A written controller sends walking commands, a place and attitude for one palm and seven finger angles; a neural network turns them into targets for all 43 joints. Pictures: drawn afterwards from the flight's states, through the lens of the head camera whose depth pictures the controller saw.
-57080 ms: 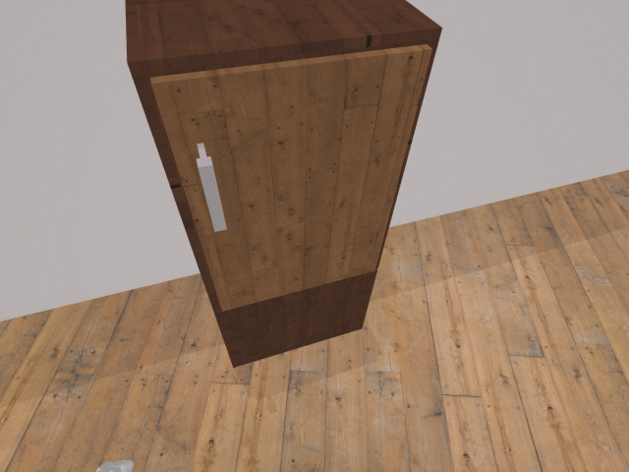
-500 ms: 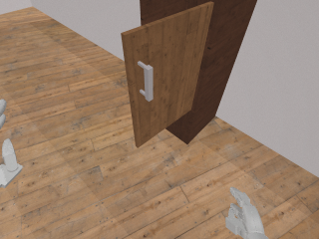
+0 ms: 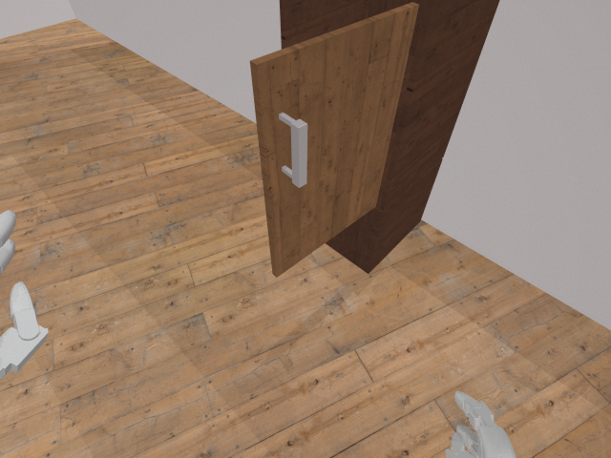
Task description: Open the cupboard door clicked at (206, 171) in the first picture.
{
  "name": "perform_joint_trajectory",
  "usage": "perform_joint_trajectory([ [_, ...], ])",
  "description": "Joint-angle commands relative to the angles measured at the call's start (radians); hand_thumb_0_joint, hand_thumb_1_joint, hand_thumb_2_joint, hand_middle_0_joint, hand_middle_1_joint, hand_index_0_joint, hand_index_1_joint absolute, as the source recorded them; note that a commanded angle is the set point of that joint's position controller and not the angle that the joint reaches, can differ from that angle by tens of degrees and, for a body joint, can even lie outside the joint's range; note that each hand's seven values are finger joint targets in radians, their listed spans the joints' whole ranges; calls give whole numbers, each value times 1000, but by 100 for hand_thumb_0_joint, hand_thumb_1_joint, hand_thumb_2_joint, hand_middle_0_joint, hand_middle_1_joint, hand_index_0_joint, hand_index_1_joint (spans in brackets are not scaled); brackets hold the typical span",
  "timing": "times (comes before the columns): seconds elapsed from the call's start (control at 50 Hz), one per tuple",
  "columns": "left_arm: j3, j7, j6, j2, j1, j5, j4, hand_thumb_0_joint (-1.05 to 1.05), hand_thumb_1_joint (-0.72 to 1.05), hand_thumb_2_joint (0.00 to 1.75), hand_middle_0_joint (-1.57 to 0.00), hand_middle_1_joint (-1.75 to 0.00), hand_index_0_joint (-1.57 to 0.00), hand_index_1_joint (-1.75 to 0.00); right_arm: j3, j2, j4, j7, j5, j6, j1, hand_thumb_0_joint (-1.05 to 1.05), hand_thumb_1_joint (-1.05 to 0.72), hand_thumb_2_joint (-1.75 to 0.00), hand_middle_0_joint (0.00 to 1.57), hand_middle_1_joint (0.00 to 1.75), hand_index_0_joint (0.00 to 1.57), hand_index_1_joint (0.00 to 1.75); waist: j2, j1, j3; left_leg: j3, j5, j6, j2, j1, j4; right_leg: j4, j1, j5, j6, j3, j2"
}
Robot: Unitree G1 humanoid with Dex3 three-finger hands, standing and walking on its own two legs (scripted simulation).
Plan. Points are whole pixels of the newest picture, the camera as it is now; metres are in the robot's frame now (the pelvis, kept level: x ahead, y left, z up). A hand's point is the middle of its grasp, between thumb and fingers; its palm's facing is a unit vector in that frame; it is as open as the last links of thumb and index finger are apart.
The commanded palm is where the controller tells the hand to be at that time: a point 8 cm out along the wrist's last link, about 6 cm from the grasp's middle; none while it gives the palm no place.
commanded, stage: let the arm hang, fingers relaxed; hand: left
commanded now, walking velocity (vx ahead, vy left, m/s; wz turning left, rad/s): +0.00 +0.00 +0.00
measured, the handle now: (292, 150) +0.63 +0.06 +0.04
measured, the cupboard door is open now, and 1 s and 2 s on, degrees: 85 85 85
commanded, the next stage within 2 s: look to check the result in 1.12 s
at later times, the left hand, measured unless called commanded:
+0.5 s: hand out of the picture -0.02 +0.17 -0.18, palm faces +0.06 -0.98 -0.21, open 7.1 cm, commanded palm none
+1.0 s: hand out of the picture +0.02 +0.15 -0.18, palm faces +0.05 -0.98 -0.20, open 7.3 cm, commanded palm none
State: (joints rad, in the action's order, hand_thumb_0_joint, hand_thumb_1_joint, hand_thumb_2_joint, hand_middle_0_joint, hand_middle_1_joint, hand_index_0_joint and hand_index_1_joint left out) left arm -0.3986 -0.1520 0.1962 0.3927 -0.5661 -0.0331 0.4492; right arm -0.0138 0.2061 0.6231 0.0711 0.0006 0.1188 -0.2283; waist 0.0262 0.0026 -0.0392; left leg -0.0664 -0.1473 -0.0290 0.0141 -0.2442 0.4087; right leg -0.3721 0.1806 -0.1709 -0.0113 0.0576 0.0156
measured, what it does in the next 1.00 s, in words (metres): stands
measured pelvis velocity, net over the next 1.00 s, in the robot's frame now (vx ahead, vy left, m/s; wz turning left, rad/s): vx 0.02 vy -0.02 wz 0.02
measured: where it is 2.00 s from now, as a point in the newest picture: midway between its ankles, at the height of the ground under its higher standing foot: outside the picture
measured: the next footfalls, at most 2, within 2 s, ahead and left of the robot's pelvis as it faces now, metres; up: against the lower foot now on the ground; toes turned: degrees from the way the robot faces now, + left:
none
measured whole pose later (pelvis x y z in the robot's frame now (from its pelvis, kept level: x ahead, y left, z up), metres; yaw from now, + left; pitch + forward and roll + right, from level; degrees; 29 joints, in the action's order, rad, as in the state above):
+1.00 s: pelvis +0.02 -0.02 +0.00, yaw +1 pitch -1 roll +0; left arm -0.02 -0.03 0.00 0.13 -0.25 0.01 -1.13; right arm 0.00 0.14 1.13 0.03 0.02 -0.01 -0.27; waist 0.02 0.01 -0.05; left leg -0.05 -0.17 0.00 0.01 -0.22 0.42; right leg -0.45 0.18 -0.25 0.02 0.08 0.02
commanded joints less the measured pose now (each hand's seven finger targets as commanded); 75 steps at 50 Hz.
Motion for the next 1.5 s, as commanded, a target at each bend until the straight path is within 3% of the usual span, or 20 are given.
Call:
perform_joint_trajectory([
  [0.0, 331, 99, -53, -16, 138, 46, -593, 0, 90, 90, -20, -30, -20, -30, 83, 248, 112, -79, -11, 128, 161, 0, -90, -90, 20, 30, 20, 30, 36, 44, 2, 141, 48, 23, 107, -96, 21, -70, 135, -34, 26, 0, 52],
  [0.02, 277, 134, -158, 5, 161, 55, -623, 0, 90, 90, -20, -30, -20, -30, 91, 276, 119, -87, -8, 21, 70, 0, -90, -90, 20, 30, 20, 30, 46, 34, 42, 146, 101, 13, 124, -72, 1, -54, 124, -52, 39, -59, 80],
  [0.06, 278, 147, -188, -6, 168, 61, -652, 0, 90, 90, -20, -30, -20, -30, 83, 251, 100, -80, 5, -24, 66, 0, -90, -90, 20, 30, 20, 30, 48, 22, 64, 175, -12, -28, 153, -142, -16, -144, 108, -153, 44, -37, 50],
  [0.1, 292, 150, -181, 11, 202, 70, -757, 0, 90, 90, -20, -30, -20, -30, 67, 240, 106, -77, 17, -52, 80, 0, -90, -90, 20, 30, 20, 30, -91, 6, 78, 194, -57, -36, 128, -144, -11, -136, 72, -147, 58, -58, 46],
  [0.14, 304, 150, -181, 17, 244, 73, -874, 0, 90, 90, -20, -30, -20, -30, 58, 211, 138, -78, 22, -73, 64, 0, -90, -90, 20, 30, 20, 30, -241, 9, 108, 155, -66, -27, 78, -83, 70, -52, 102, -152, 77, -108, 105],
  [0.18, 324, 143, -193, 11, 312, 67, -987, 0, 90, 90, -20, -30, -20, -30, 49, 167, 177, -75, 26, -100, 28, 0, -90, -90, 20, 30, 20, 30, -299, 29, 106, 91, -77, -5, 19, -1, 171, 20, 178, -187, 110, -148, 169],
  [0.2, 333, 136, -200, 9, 345, 64, -1029, 0, 90, 90, -20, -30, -20, -30, 48, 164, 193, -73, 31, -112, 11, 0, -90, -90, 20, 30, 20, 30, -252, 38, 93, 70, -89, 5, 11, 32, 204, 28, 216, -206, 124, -147, 177],
  [0.24, 354, 131, -209, -23, 365, 57, -1118, 0, 90, 90, -20, -30, -20, -30, 36, 123, 233, -71, 33, -126, -3, 0, -90, -90, 20, 30, 20, 30, -76, 42, 65, 78, -62, 10, 30, 41, 164, 2, 238, -232, 113, -128, 160],
  [0.28, 362, 133, -209, -43, 315, 52, -1209, 0, 90, 90, -20, -30, -20, -30, 30, 126, 256, -68, 35, -125, 17, 0, -90, -90, 20, 30, 20, 30, 122, 16, 35, 161, -79, -7, 83, -53, 12, -59, 153, -211, 71, -88, 87],
  [0.3, 360, 132, -207, -39, 282, 52, -1252, 0, 90, 90, -20, -30, -20, -30, 30, 141, 264, -64, 33, -123, 24, 0, -90, -90, 20, 30, 20, 30, 180, -6, 40, 189, -104, -14, 99, -105, -32, -75, 73, -169, 57, -71, 69],
  [0.34, 344, 130, -203, -74, 235, 51, -1327, 0, 90, 90, -20, -30, -20, -30, 34, 118, 292, -57, 34, -122, 17, 0, -90, -90, 20, 30, 20, 30, 226, -22, 66, 188, -145, -14, 98, -136, -63, -73, -15, -115, 57, -52, 66],
  [0.38, 353, 131, -199, -70, 231, 46, -1382, 0, 90, 90, -20, -30, -20, -30, 35, 108, 322, -53, 29, -126, -8, 0, -90, -90, 20, 30, 20, 30, 207, -18, 62, 172, -176, -6, 86, -121, -65, -46, -21, -110, 63, -59, 71],
  [0.4, 353, 131, -197, -70, 234, 46, -1399, 0, 90, 90, -20, -30, -20, -30, 38, 108, 330, -51, 26, -129, -27, 0, -90, -90, 20, 30, 20, 30, 130, -16, 51, 172, -164, -5, 88, -104, -53, -24, -8, -116, 66, -62, 74],
  [0.46, 361, 131, -193, -85, 250, 43, -1449, 0, 90, 90, -20, -30, -20, -30, 42, 86, 375, -48, 25, -134, -81, 0, -90, -90, 20, 30, 20, 30, 21, 3, 17, 143, -165, 0, 74, -56, -34, 31, 53, -178, 75, -85, 95],
  [0.58, 364, 124, -189, -103, 250, 43, -1518, 0, 90, 90, -20, -30, -20, -30, 42, 59, 435, -46, 23, -135, -133, 0, -90, -90, 20, 30, 20, 30, -71, 15, -23, 112, -110, 1, 70, 14, -18, 74, 118, -221, 78, -94, 104],
  [0.78, 367, 116, -190, -139, 229, 42, -1562, 0, 90, 90, -20, -30, -20, -30, 28, 20, 487, -42, 24, -128, -120, 0, -90, -90, 20, 30, 20, 30, -37, 2, -68, 110, -76, 2, 79, -3, -66, 47, 90, -148, 61, -80, 90],
  [0.98, 362, 115, -181, -147, 234, 41, -1570, 0, 90, 90, -20, -30, -20, -30, 27, 12, 495, -36, 22, -117, -105, 0, -90, -90, 20, 30, 20, 30, 5, -1, -12, 101, 41, 5, 86, 35, -65, 37, 13, -6, 56, -71, 95],
  [1.16, 365, 115, -182, -152, 239, 40, -1576, 0, 90, 90, -20, -30, -20, -30, 28, 14, 501, -35, 22, -124, -101, 0, -90, -90, 20, 30, 20, 30, -18, 5, -51, 97, 18, 9, 81, 50, -66, 66, 35, -40, 56, -73, 96],
  [1.28, 364, 116, -178, -152, 235, 40, -1579, 0, 90, 90, -20, -30, -20, -30, 28, 24, 502, -33, 21, -119, -95, 0, -90, -90, 20, 30, 20, 30, -22, 6, -16, 97, 58, 7, 87, 73, -65, 62, 6, 8, 55, -69, 95],
  [1.48, 366, 115, -177, -152, 234, 40, -1585, 0, 90, 90, -20, -30, -20, -30, 26, 31, 505, -30, 21, -117, -87, 0, -90, -90, 20, 30, 20, 30, -27, 4, -31, 99, 78, 6, 91, 81, -76, 67, -3, 32, 53, -66, 94],
])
